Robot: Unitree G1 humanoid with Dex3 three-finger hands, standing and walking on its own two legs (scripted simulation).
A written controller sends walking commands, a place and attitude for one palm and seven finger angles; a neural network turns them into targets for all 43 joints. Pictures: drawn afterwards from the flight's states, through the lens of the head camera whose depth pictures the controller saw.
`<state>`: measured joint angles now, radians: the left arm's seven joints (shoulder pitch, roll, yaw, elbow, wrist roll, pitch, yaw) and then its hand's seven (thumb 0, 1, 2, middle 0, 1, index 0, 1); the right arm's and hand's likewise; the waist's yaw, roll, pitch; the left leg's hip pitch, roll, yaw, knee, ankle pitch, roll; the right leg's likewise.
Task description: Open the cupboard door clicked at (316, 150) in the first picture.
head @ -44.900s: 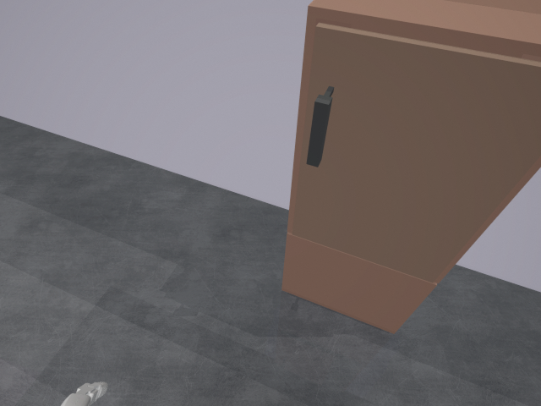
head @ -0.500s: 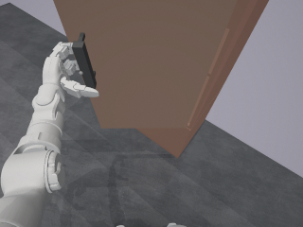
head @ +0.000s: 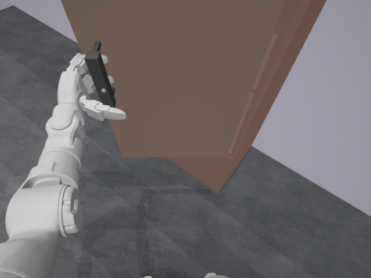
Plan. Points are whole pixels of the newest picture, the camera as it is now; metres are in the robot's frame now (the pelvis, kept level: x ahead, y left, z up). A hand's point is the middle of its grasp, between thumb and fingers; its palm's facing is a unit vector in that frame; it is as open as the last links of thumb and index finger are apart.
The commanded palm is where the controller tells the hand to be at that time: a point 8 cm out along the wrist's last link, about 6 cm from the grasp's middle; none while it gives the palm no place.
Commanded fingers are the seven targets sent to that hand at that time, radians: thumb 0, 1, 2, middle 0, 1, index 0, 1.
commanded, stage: slide the fingers in behind the handle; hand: left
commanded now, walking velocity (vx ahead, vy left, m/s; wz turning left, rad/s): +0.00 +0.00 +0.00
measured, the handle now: (104, 76) +0.54 +0.16 +0.11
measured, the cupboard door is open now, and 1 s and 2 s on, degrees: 39 38 80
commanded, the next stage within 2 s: close the thumb around the handle in 0.14 s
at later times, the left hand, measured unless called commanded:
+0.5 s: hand (109, 89) +0.49 +0.14 +0.12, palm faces -0.03 -1.00 -0.01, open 12.0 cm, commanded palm +0.47 +0.19 +0.12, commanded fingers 0.00 0.28 0.64 -0.36 -1.28 -0.36 -1.28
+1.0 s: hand (111, 87) +0.50 +0.13 +0.12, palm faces -0.04 -1.00 +0.00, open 5.7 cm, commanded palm +0.48 +0.19 +0.12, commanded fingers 0.00 0.90 0.90 -0.40 -1.35 -0.40 -1.35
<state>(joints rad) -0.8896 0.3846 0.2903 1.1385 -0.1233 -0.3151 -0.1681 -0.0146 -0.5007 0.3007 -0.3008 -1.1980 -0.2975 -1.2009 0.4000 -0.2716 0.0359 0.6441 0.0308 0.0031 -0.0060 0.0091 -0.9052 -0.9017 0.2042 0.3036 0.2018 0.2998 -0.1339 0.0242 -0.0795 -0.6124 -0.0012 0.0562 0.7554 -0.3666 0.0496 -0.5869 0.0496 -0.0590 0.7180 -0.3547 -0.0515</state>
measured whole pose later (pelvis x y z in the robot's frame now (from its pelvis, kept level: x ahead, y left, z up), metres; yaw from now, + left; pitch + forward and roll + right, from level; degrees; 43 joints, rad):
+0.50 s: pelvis +0.00 +0.00 +0.00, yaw +0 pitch +14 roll -1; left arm -0.93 0.37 0.27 1.17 -0.11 -0.33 -0.14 -0.01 -0.20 0.43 -0.33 -1.23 -0.32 -1.24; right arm 0.42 -0.28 0.03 0.66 0.02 -0.01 0.00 0.01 -0.91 -0.90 0.20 0.30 0.20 0.30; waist -0.14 0.03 -0.08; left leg -0.64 -0.01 0.06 0.77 -0.37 0.05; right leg -0.62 0.04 -0.06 0.73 -0.36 -0.05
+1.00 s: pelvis +0.00 +0.00 +0.00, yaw +0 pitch +14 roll -1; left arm -0.94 0.38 0.29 1.17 -0.10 -0.32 -0.15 0.00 0.70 0.83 -0.40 -1.34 -0.40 -1.35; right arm 0.41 -0.28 0.03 0.64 0.02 0.00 0.00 0.01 -0.91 -0.90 0.20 0.30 0.20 0.30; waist -0.15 0.02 -0.08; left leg -0.65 0.00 0.06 0.77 -0.37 0.05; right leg -0.62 0.05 -0.06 0.73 -0.36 -0.05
